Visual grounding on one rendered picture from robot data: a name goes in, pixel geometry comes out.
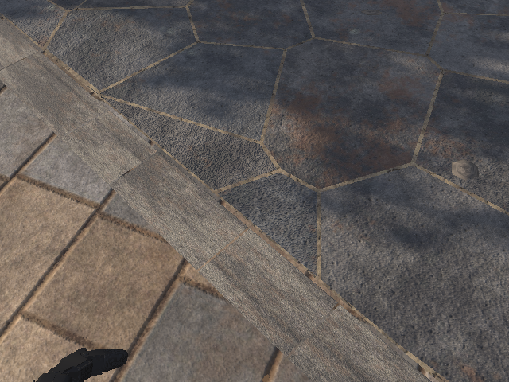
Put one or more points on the left robot hand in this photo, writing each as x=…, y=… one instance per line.
x=82, y=364

